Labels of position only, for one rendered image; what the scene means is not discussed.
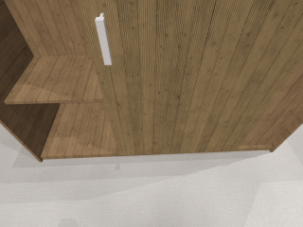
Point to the wardrobe door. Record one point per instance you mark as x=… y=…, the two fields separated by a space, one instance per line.
x=191 y=75
x=284 y=109

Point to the handle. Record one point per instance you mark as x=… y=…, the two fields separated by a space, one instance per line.
x=103 y=39

